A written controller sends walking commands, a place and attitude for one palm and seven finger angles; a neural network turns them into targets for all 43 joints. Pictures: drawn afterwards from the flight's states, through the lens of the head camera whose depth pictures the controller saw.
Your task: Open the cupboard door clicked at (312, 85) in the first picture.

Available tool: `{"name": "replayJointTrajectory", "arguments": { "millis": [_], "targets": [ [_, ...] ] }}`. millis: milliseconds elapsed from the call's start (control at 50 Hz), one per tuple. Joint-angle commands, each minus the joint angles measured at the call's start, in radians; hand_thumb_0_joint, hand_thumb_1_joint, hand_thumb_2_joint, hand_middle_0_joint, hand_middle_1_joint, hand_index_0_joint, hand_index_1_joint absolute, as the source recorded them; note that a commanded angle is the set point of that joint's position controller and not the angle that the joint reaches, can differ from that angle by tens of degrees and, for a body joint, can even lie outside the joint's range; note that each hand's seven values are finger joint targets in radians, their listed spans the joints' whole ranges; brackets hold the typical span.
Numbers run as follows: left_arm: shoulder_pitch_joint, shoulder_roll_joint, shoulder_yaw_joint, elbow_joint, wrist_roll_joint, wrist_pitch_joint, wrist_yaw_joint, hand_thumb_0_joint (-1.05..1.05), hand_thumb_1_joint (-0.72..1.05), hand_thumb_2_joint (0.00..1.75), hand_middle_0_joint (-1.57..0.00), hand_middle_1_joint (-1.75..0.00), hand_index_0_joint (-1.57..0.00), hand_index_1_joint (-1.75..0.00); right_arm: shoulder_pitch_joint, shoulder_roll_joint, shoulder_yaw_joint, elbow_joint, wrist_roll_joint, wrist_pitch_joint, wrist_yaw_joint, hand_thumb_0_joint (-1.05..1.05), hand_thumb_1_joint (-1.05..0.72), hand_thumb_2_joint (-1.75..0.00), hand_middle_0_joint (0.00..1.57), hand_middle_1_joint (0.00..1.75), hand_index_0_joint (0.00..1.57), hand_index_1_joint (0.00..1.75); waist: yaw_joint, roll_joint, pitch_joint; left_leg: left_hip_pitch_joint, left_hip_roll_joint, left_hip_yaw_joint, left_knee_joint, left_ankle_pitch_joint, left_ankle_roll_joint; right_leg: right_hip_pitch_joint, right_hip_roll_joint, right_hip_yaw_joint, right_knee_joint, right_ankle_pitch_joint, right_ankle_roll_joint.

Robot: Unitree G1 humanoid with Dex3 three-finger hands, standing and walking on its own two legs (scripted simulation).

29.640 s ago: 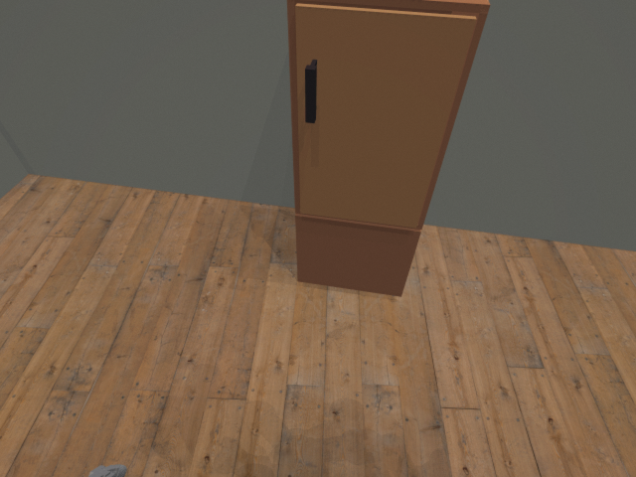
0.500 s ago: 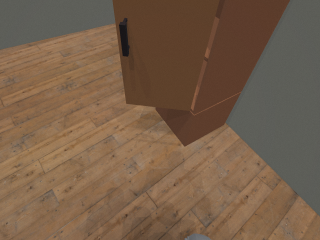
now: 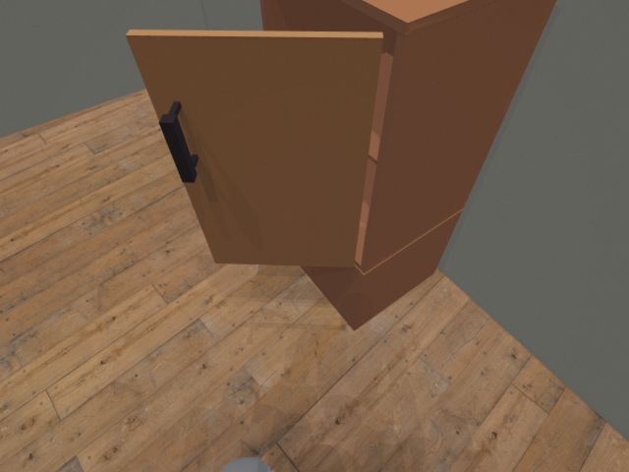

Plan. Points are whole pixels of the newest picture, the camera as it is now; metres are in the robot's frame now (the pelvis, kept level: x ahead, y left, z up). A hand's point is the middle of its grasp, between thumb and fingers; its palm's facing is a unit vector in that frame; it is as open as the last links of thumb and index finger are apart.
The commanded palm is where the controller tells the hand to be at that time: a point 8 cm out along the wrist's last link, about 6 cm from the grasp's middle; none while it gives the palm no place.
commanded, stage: come to a stop and stand still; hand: left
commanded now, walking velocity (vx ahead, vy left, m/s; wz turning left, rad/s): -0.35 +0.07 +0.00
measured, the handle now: (182, 142) +0.61 +0.25 +0.05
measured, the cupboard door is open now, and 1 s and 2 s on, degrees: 52 52 52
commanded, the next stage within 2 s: look again from close up in 1.38 s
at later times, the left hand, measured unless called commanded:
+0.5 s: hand out of the picture +0.08 +0.19 -0.18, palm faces +0.03 -0.96 -0.28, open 7.3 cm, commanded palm none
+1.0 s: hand out of the picture +0.02 +0.19 -0.19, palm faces +0.06 -0.98 -0.20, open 7.3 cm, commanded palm none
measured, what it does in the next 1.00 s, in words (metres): steps on the spot: left foot, then right foot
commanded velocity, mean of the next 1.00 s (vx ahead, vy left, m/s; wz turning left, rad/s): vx -0.06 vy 0.03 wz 0.00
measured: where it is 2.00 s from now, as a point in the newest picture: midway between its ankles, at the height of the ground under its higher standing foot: outside the picture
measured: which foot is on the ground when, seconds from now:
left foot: up 0.00-0.12, down 0.14-0.52, up 0.54-0.86, down 0.88-1.00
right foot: down 0.00-0.18, up 0.20-0.48, down 0.50-1.00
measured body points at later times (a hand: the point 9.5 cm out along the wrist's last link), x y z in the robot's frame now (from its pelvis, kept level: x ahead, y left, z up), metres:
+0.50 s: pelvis +0.03 -0.02 -0.02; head +0.07 -0.03 +0.43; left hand +0.08 +0.24 -0.16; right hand +0.12 -0.25 -0.18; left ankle +0.10 +0.13 -0.74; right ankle +0.00 -0.13 -0.75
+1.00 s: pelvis +0.02 +0.00 -0.01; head +0.04 +0.02 +0.44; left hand +0.02 +0.24 -0.17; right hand +0.06 -0.23 -0.15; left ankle +0.01 +0.11 -0.74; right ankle +0.00 -0.13 -0.74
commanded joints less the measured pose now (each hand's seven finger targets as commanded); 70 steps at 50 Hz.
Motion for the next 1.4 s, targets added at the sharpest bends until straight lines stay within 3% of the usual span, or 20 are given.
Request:
{"name": "replayJointTrajectory", "arguments": {
  "millis": [0, 80, 120, 180, 240, 320, 380, 420, 440, 460, 480, 520, 600, 720, 800, 840, 880, 920, 1080, 1380],
  "targets": [
    [0.100, 0.093, -0.002, 0.015, 0.003, -0.004, -0.007, 0.00, 0.90, 0.90, -0.20, -0.30, -0.20, -0.30, 0.030, 0.011, 0.014, -0.039, 0.004, -0.013, -0.001, 0.00, -0.90, -0.90, 0.20, 0.30, 0.20, 0.30, 0.027, -0.091, -0.095, 0.011, -0.010, 0.022, -0.243, 0.044, -0.023, 0.110, -0.235, 0.128, -0.126, 0.637, -0.115],
    [0.065, 0.126, -0.008, 0.036, -0.008, 0.027, 0.010, 0.00, 0.90, 0.90, -0.20, -0.30, -0.20, -0.30, 0.041, -0.037, 0.016, -0.027, 0.007, 0.001, -0.014, 0.00, -0.90, -0.90, 0.20, 0.30, 0.20, 0.30, -0.001, -0.119, -0.102, 0.216, -0.026, 0.002, -0.519, 0.349, -0.016, 0.051, -0.186, 0.085, 0.008, 0.608, -0.042],
    [0.121, 0.090, -0.016, 0.028, -0.012, 0.051, 0.023, 0.00, 0.90, 0.90, -0.20, -0.30, -0.20, -0.30, 0.039, -0.133, -0.001, -0.046, 0.005, -0.001, -0.026, 0.00, -0.90, -0.90, 0.20, 0.30, 0.20, 0.30, 0.015, 0.040, -0.118, 0.325, 0.135, -0.115, -0.497, 0.874, 0.064, -0.055, -0.107, 0.069, 0.074, 0.267, 0.029],
    [0.137, 0.088, -0.014, 0.004, -0.011, 0.092, 0.021, 0.00, 0.90, 0.90, -0.20, -0.30, -0.20, -0.30, 0.025, -0.195, -0.018, -0.068, 0.002, 0.017, -0.047, 0.00, -0.90, -0.90, 0.20, 0.30, 0.20, 0.30, 0.009, 0.277, -0.077, 0.254, 0.279, -0.243, -0.595, 1.043, 0.201, -0.099, -0.018, 0.065, 0.335, -0.324, 0.062],
    [0.108, 0.095, 0.002, -0.013, -0.009, 0.105, 0.015, 0.00, 0.90, 0.90, -0.20, -0.30, -0.20, -0.30, -0.027, -0.203, -0.033, -0.113, -0.007, 0.025, -0.063, 0.00, -0.90, -0.90, 0.20, 0.30, 0.20, 0.30, 0.005, 0.181, -0.149, 0.307, 0.302, -0.238, -0.556, 1.023, 0.255, -0.197, -0.011, 0.162, 0.578, -0.396, 0.056],
    [0.093, 0.081, 0.018, -0.046, -0.005, 0.118, 0.006, 0.00, 0.90, 0.90, -0.20, -0.30, -0.20, -0.30, -0.093, -0.214, -0.046, -0.157, -0.011, 0.030, -0.058, 0.00, -0.90, -0.90, 0.20, 0.30, 0.20, 0.30, 0.018, 0.119, -0.190, 0.277, 0.274, -0.192, -0.579, 0.743, 0.228, -0.213, -0.001, 0.165, 0.613, -0.324, 0.073],
    [0.111, 0.064, 0.013, -0.063, -0.003, 0.115, -0.001, 0.00, 0.90, 0.90, -0.20, -0.30, -0.20, -0.30, -0.137, -0.213, -0.050, -0.173, -0.017, 0.032, -0.045, 0.00, -0.90, -0.90, 0.20, 0.30, 0.20, 0.30, 0.032, 0.162, -0.169, 0.174, 0.250, -0.185, -0.613, 0.477, 0.193, -0.099, -0.010, 0.124, 0.395, -0.279, 0.061],
    [0.182, 0.065, 0.011, -0.038, 0.002, 0.102, -0.003, 0.00, 0.90, 0.90, -0.20, -0.30, -0.20, -0.30, -0.146, -0.199, -0.049, -0.174, -0.008, 0.036, -0.035, 0.00, -0.90, -0.90, 0.20, 0.30, 0.20, 0.30, 0.063, 0.126, -0.173, 0.102, 0.182, -0.154, -0.565, 0.244, 0.137, 0.042, 0.001, 0.089, 0.129, -0.087, 0.061],
    [0.205, 0.099, 0.010, -0.029, 0.009, 0.088, 0.001, 0.00, 0.90, 0.90, -0.20, -0.30, -0.20, -0.30, -0.132, -0.152, -0.041, -0.172, 0.001, 0.038, -0.027, 0.00, -0.90, -0.90, 0.20, 0.30, 0.20, 0.30, 0.069, -0.016, -0.150, 0.048, 0.096, -0.109, -0.483, 0.109, 0.084, 0.097, -0.030, 0.154, -0.044, -0.020, 0.055],
    [0.159, 0.173, 0.013, -0.040, 0.017, 0.075, 0.005, 0.00, 0.90, 0.90, -0.20, -0.30, -0.20, -0.30, -0.126, -0.086, -0.031, -0.185, 0.012, 0.045, -0.015, 0.00, -0.90, -0.90, 0.20, 0.30, 0.20, 0.30, 0.042, -0.237, -0.094, -0.026, -0.020, -0.014, -0.377, -0.088, 0.003, 0.025, -0.239, 0.410, -0.187, -0.135, -0.014],
    [0.090, 0.215, 0.005, -0.069, 0.012, 0.073, 0.003, 0.00, 0.90, 0.90, -0.20, -0.30, -0.20, -0.30, -0.164, -0.095, -0.024, -0.201, 0.006, 0.052, -0.001, 0.00, -0.90, -0.90, 0.20, 0.30, 0.20, 0.30, 0.053, -0.222, -0.045, 0.039, -0.044, -0.037, -0.284, -0.142, -0.006, -0.148, -0.335, 0.473, -0.266, -0.233, -0.084],
    [0.027, 0.189, -0.001, -0.068, 0.012, 0.056, 0.003, 0.00, 0.90, 0.90, -0.20, -0.30, -0.20, -0.30, -0.179, -0.102, -0.026, -0.178, -0.005, 0.052, 0.002, 0.00, -0.90, -0.90, 0.20, 0.30, 0.20, 0.30, 0.040, -0.248, 0.023, 0.000, -0.042, -0.080, -0.178, -0.082, 0.005, -0.144, -0.290, 0.465, -0.226, -0.026, -0.093],
    [0.063, 0.189, 0.003, -0.044, 0.007, 0.044, 0.002, 0.00, 0.90, 0.90, -0.20, -0.30, -0.20, -0.30, -0.107, -0.108, -0.020, -0.127, 0.004, 0.040, 0.002, 0.00, -0.90, -0.90, 0.20, 0.30, 0.20, 0.30, 0.048, -0.160, -0.029, -0.010, -0.054, -0.048, -0.172, -0.046, -0.016, 0.063, -0.265, 0.327, -0.110, 0.428, -0.091],
    [0.141, 0.209, 0.019, -0.002, 0.008, 0.053, 0.017, 0.00, 0.90, 0.90, -0.20, -0.30, -0.20, -0.30, -0.115, -0.106, -0.014, -0.132, 0.011, 0.038, -0.010, 0.00, -0.90, -0.90, 0.20, 0.30, 0.20, 0.30, 0.091, -0.165, -0.080, -0.002, -0.070, -0.038, -0.309, -0.080, -0.019, 0.227, -0.303, 0.322, -0.034, 0.695, -0.128],
    [0.077, 0.197, 0.014, 0.004, -0.003, 0.062, 0.018, 0.00, 0.90, 0.90, -0.20, -0.30, -0.20, -0.30, -0.016, -0.097, -0.007, -0.090, 0.009, 0.026, -0.018, 0.00, -0.90, -0.90, 0.20, 0.30, 0.20, 0.30, 0.037, -0.168, -0.106, 0.236, -0.071, -0.014, -0.601, 0.162, -0.008, 0.096, -0.237, 0.261, 0.024, 0.528, -0.061],
    [0.084, 0.136, 0.001, -0.001, -0.006, 0.068, 0.008, 0.00, 0.90, 0.90, -0.20, -0.30, -0.20, -0.30, -0.009, -0.154, -0.013, -0.085, 0.001, 0.012, -0.022, 0.00, -0.90, -0.90, 0.20, 0.30, 0.20, 0.30, 0.046, -0.003, -0.143, 0.365, 0.075, -0.136, -0.579, 0.431, 0.053, -0.039, -0.118, 0.177, 0.070, 0.199, 0.015],
    [0.076, 0.099, -0.011, 0.007, -0.003, 0.083, 0.009, 0.00, 0.90, 0.90, -0.20, -0.30, -0.20, -0.30, -0.043, -0.171, -0.007, -0.087, -0.002, 0.014, -0.028, 0.00, -0.90, -0.90, 0.20, 0.30, 0.20, 0.30, 0.053, 0.068, -0.085, 0.239, 0.117, -0.172, -0.617, 0.341, 0.102, -0.011, -0.064, 0.125, 0.031, -0.019, 0.043],
    [0.059, 0.100, -0.018, 0.024, -0.002, 0.089, 0.002, 0.00, 0.90, 0.90, -0.20, -0.30, -0.20, -0.30, -0.052, -0.160, 0.001, -0.080, -0.001, 0.013, -0.033, 0.00, -0.90, -0.90, 0.20, 0.30, 0.20, 0.30, 0.049, 0.123, -0.026, 0.178, 0.092, -0.163, -0.677, 0.248, 0.087, 0.016, -0.060, 0.122, 0.025, -0.022, 0.045],
    [0.090, 0.101, -0.035, 0.075, -0.002, 0.073, 0.000, 0.00, 0.90, 0.90, -0.20, -0.30, -0.20, -0.30, -0.014, -0.128, 0.012, -0.053, 0.005, -0.006, -0.036, 0.00, -0.90, -0.90, 0.20, 0.30, 0.20, 0.30, 0.038, -0.018, -0.050, 0.261, 0.043, -0.106, -0.648, 0.308, 0.052, 0.034, -0.091, 0.170, -0.054, 0.107, 0.042],
    [0.124, 0.080, -0.041, 0.098, -0.006, 0.073, 0.007, 0.00, 0.90, 0.90, -0.20, -0.30, -0.20, -0.30, 0.049, -0.099, 0.023, -0.005, 0.005, -0.016, -0.043, 0.00, -0.90, -0.90, 0.20, 0.30, 0.20, 0.30, 0.040, 0.012, -0.010, 0.257, 0.038, -0.099, -0.668, 0.370, 0.048, 0.054, -0.092, 0.156, -0.056, 0.109, 0.046]
  ]
}}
